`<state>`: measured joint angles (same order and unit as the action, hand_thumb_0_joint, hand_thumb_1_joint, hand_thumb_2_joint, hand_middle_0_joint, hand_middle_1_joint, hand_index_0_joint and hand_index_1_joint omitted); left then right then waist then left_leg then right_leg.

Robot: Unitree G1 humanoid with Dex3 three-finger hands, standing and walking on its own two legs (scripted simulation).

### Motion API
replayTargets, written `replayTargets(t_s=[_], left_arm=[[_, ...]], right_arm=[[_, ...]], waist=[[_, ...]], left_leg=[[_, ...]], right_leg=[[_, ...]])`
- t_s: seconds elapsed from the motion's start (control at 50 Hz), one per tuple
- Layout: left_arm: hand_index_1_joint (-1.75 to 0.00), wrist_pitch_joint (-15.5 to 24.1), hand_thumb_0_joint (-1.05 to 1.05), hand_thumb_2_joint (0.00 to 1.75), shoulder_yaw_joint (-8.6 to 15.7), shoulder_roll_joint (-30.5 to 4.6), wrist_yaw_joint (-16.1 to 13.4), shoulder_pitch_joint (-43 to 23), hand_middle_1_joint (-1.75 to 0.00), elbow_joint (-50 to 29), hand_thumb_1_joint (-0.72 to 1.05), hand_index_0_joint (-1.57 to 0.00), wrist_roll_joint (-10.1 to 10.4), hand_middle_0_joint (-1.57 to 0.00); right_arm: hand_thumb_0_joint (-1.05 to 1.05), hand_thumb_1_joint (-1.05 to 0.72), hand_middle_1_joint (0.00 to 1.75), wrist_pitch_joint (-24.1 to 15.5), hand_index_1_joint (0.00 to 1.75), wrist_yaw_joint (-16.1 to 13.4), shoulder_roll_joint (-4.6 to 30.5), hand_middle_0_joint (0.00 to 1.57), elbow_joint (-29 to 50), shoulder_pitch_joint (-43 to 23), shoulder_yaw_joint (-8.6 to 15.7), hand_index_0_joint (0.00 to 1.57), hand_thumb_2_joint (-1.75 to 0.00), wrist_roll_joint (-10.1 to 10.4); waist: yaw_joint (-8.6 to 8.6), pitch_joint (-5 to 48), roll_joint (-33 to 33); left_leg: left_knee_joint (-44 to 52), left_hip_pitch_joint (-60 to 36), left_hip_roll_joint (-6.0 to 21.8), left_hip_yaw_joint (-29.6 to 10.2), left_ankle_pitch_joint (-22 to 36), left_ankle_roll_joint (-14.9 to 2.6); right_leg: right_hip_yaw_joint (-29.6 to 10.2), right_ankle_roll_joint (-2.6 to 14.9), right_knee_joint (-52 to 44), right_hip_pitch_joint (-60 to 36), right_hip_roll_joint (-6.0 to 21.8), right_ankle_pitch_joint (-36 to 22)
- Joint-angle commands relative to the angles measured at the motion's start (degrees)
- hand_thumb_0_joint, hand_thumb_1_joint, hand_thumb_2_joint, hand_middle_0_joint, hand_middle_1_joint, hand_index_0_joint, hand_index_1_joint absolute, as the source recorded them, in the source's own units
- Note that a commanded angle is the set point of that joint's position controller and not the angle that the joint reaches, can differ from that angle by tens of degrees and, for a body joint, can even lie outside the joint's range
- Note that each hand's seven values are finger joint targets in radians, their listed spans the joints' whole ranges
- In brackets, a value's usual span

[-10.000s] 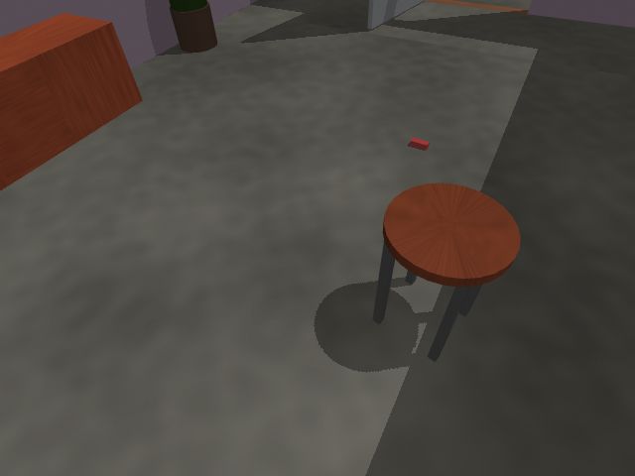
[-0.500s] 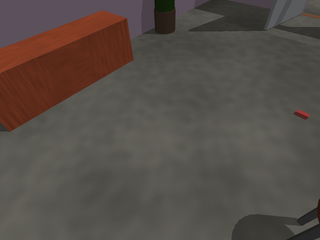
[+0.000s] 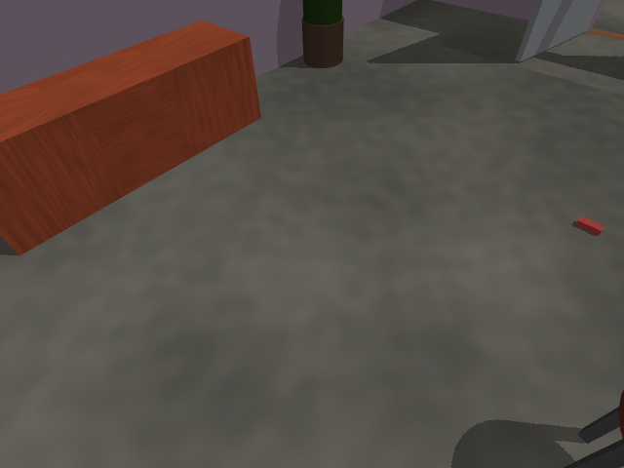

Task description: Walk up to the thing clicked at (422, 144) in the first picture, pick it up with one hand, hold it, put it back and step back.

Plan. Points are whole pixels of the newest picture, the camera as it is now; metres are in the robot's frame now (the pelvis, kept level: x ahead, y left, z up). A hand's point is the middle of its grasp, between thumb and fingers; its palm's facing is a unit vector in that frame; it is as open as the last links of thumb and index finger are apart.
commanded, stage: stand
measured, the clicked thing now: (589, 226) +1.20 -1.15 -0.77
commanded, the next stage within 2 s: walk up in 0.72 s
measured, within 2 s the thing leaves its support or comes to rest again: neither
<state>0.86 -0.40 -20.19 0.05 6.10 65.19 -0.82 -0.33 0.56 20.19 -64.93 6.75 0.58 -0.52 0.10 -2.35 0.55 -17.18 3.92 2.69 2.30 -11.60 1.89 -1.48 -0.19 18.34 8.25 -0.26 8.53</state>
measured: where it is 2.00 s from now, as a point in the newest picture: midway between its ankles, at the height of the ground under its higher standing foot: (326, 449)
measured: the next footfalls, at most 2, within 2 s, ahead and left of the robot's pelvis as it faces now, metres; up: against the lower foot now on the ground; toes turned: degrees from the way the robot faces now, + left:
left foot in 1.34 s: +0.35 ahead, +0.10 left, +0.00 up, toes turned -8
right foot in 1.72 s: +0.32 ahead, -0.12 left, +0.00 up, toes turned -25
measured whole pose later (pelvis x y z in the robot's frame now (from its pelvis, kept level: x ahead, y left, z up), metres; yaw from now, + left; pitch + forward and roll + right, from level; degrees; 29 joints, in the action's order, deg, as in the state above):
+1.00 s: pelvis +0.06 -0.02 -0.02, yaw -2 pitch -3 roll +0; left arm 3.2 3.8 -22.4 2.7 13.4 58.2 -2.1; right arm -0.2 2.2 23.5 -57.5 15.6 4.7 -1.7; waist 0.4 -3.9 2.4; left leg -38.6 6.4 4.4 1.1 -25.4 -0.7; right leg 1.8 1.5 32.4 11.6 -1.1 17.3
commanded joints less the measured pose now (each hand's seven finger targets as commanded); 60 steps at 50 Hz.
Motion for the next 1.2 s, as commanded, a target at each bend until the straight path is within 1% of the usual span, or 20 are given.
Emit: replayTargets(t_s=[0.0,0.46,0.68,0.7,0.74,0.8,0.84,0.86,0.88,0.92,0.94,0.96,0.98,1.0,1.02,1.06,1.08,1.1,1.14,1.18], left_arm=[[-0.3,1.2,0.0,0.9,2.5,-12.4,-0.6,-2.4,-0.3,-3.8,0.9,-0.2,0.4,-0.2],[-0.3,1.1,0.0,0.9,2.4,-12.5,-0.6,-1.7,-0.3,-3.8,0.9,-0.2,0.4,-0.2],[-0.3,1.2,0.0,0.9,2.2,-12.2,-0.7,-1.6,-0.3,-3.8,0.9,-0.2,0.4,-0.2],[-0.3,1.4,0.0,0.9,5.0,-15.6,0.6,2.4,-0.3,-6.8,0.9,-0.2,-0.3,-0.2],[-0.3,1.3,0.0,0.9,5.9,-15.4,1.4,1.0,-0.3,-7.7,0.9,-0.2,-1.2,-0.2],[-0.3,1.4,0.0,0.9,5.5,-11.7,2.1,-2.9,-0.3,-11.0,0.9,-0.2,-0.9,-0.2],[-0.3,1.9,0.0,0.9,5.9,-13.0,2.3,-3.6,-0.3,-13.1,0.9,-0.2,-1.1,-0.2],[-0.3,2.3,0.0,0.9,6.0,-13.0,2.7,-2.3,-0.3,-13.5,0.9,-0.2,-0.9,-0.2],[-0.3,2.7,0.0,0.9,6.0,-12.6,2.9,1.0,-0.3,-12.7,0.9,-0.2,-0.6,-0.2],[-0.3,3.6,0.0,0.9,7.4,-13.3,2.4,12.7,-0.3,-8.9,0.9,-0.2,-0.6,-0.2],[-0.3,4.1,0.0,0.9,9.3,-19.5,1.6,19.6,-0.3,-7.7,0.9,-0.2,-1.1,-0.2],[-0.3,4.3,0.0,0.9,9.9,-24.4,1.2,19.7,-0.3,-9.0,0.9,-0.2,-1.1,-0.2],[-0.3,4.1,0.0,0.9,9.5,-23.0,1.1,15.9,-0.3,-11.7,0.9,-0.2,-0.7,-0.2],[-0.3,4.1,0.0,0.9,8.9,-19.7,0.8,14.5,-0.3,-12.8,0.9,-0.2,0.5,-0.2],[-0.3,4.1,0.0,0.9,8.1,-17.5,0.4,12.6,-0.3,-13.6,0.9,-0.2,1.0,-0.2],[-0.3,4.1,0.0,0.9,7.4,-15.4,0.2,9.2,-0.3,-15.6,0.9,-0.2,0.9,-0.2],[-0.3,3.7,0.0,0.9,6.8,-14.5,-0.1,14.1,-0.3,-15.6,0.9,-0.2,1.2,-0.2],[-0.3,3.8,0.0,0.9,6.8,-14.8,-0.3,16.2,-0.3,-15.9,0.9,-0.2,0.9,-0.2],[-0.3,4.1,0.0,0.9,7.5,-16.7,-0.4,15.1,-0.3,-17.7,0.9,-0.2,0.5,-0.2],[-0.3,4.1,0.0,0.9,7.5,-16.6,-0.6,16.6,-0.3,-18.9,0.9,-0.2,0.7,-0.2]], right_arm=[[0.0,-0.9,0.3,-1.1,0.3,-0.8,12.2,0.2,3.5,-1.7,2.1,0.2,-0.9,0.0],[0.0,-0.9,0.3,-1.1,0.3,-0.8,12.1,0.2,3.5,-1.6,2.2,0.2,-0.9,-0.3],[0.0,-0.9,0.3,-1.1,0.3,-0.8,12.1,0.2,3.3,-1.3,2.2,0.2,-0.9,-0.1],[0.0,-0.9,0.3,-1.8,0.3,0.1,15.5,0.2,7.0,1.5,4.8,0.2,-0.9,-1.2],[0.0,-0.9,0.3,-1.9,0.3,0.6,15.8,0.2,7.1,3.4,5.5,0.2,-0.9,-1.5],[0.0,-0.9,0.3,-2.4,0.3,0.6,17.5,0.2,8.3,6.1,6.9,0.2,-0.9,-1.6],[0.0,-0.9,0.3,-2.9,0.3,0.5,18.8,0.2,10.0,7.5,7.6,0.2,-0.9,-1.7],[0.0,-0.9,0.3,-2.9,0.3,0.7,18.8,0.2,11.1,6.1,7.6,0.2,-0.9,-1.6],[0.0,-0.9,0.3,-2.6,0.3,1.0,18.6,0.2,12.5,2.9,7.6,0.2,-0.9,-1.7],[0.0,-0.9,0.3,-2.0,0.3,1.5,14.9,0.2,15.2,-1.2,6.5,0.2,-0.9,-1.5],[0.0,-0.9,0.3,-2.1,0.3,1.6,10.9,0.2,17.1,0.2,5.3,0.2,-0.9,-0.6],[0.0,-0.9,0.3,-1.8,0.3,1.1,10.3,0.2,18.5,0.0,4.7,0.2,-0.9,-0.4],[0.0,-0.9,0.3,-1.7,0.3,0.6,12.9,0.2,17.4,0.7,5.4,0.2,-0.9,-0.6],[0.0,-0.9,0.3,-1.6,0.3,0.6,12.9,0.2,16.0,3.8,5.2,0.2,-0.9,0.1],[0.0,-0.9,0.3,-1.8,0.3,0.7,12.6,0.2,15.6,5.7,5.3,0.2,-0.9,0.4],[0.0,-0.9,0.3,-1.4,0.3,1.2,12.8,0.2,15.4,7.9,5.6,0.2,-0.9,0.4],[0.0,-0.9,0.3,-1.3,0.3,1.7,13.0,0.2,17.5,3.8,5.7,0.2,-0.9,-1.3],[0.0,-0.9,0.3,-1.1,0.3,2.0,13.0,0.2,18.7,1.1,5.9,0.2,-0.9,-1.5],[0.0,-0.9,0.3,-0.7,0.3,2.4,12.1,0.2,20.3,1.5,5.9,0.2,-0.9,-1.4],[0.0,-0.9,0.3,-1.0,0.3,2.7,12.2,0.2,22.2,-1.2,6.1,0.2,-0.9,-1.3]], waist=[[0.39,4.1,-0.3],[0.03,3.1,-0.2],[0.07,4.0,-0.7],[0.13,8.5,-1.0],[0.84,1.2,0.5],[3.27,-7.6,7.0],[3.85,-8.1,7.2],[2.43,-7.1,7.1],[0.17,-5.6,8.8],[-5.36,0.6,4.4],[-7.85,2.1,-13.1],[-7.16,-0.9,-16.8],[-5.63,-3.3,-7.9],[-3.84,-3.6,-4.1],[-1.96,-2.7,-4.7],[0.06,-2.0,-6.7],[-1.16,-3.0,-5.5],[-2.45,-3.5,-4.7],[-1.37,-2.1,-6.5],[-2.2,-1.5,-6.4]], left_leg=[[2.2,-0.1,5.6,-4.4,6.9,-2.7],[3.1,1.5,5.4,-4.9,4.1,-2.67],[2.2,0.9,5.3,-4.9,7.7,-2.53],[-2.7,-2.3,2.4,-3.4,-16.4,-5.85],[-1.8,3.4,5.2,-8.2,-28.9,-8.14],[6.2,-3.2,13.0,-17.2,-26.0,-12.62],[7.8,-4.0,19.1,-21.5,-16.2,-17.04],[6.9,-2.4,18.9,-19.6,-15.1,-16.71],[3.0,-1.6,16.9,-15.3,-8.6,-15.09],[-14.0,6.5,6.5,-1.8,3.3,-9.27],[-34.4,19.7,-0.8,3.1,-5.5,-5.31],[-40.5,30.5,-6.4,-2.4,-22.2,-4.02],[-45.8,31.2,-3.2,-7.6,-21.8,-4.15],[-46.9,30.2,-2.4,-11.2,-17.3,-4.17],[-46.2,29.5,-1.6,-11.4,-13.8,-4.36],[-42.3,26.5,-1.2,-9.8,-9.6,-3.56],[-39.5,26.7,0.3,-4.6,-9.0,-2.81],[-36.6,28.0,0.2,-4.4,-8.8,-2.56],[-30.6,28.2,1.2,-4.6,-7.0,-1.44],[-24.2,25.1,1.3,-4.3,-3.8,-1.58]], right_leg=[[-5.2,1.43,-2.2,-1.5,7.4,-10.1],[-4.6,1.23,-2.4,-1.2,7.2,-5.9],[-4.6,1.3,-2.2,-2.3,7.5,-9.9],[-4.2,3.34,1.2,-2.6,3.3,16.7],[-5.9,4.56,4.6,6.9,3.8,27.4],[0.3,2.62,17.1,22.7,-0.5,14.6],[-1.1,1.45,22.7,25.6,3.5,18.8],[-2.1,1.81,19.7,21.9,4.9,19.9],[-2.1,2.34,13.9,16.3,5.4,17.6],[2.5,1.69,2.6,-6.0,0.1,4.1],[-15.7,3.65,-3.5,-15.9,9.0,7.8],[-33.1,9.36,-7.9,-16.6,19.8,3.8],[-32.6,13.85,-4.5,-13.5,22.9,-5.8],[-23.3,12.34,-2.1,-13.9,19.2,-14.9],[-17.6,10.62,-1.2,-13.9,15.8,-19.2],[-9.0,9.9,-1.7,-10.4,12.8,-24.1],[-14.6,10.23,-1.9,-9.8,11.1,-24.0],[-14.5,10.35,-1.9,-10.2,11.6,-24.8],[-13.5,11.84,-0.9,-11.8,12.1,-22.1],[-12.3,10.98,1.0,-9.8,11.1,-22.0]])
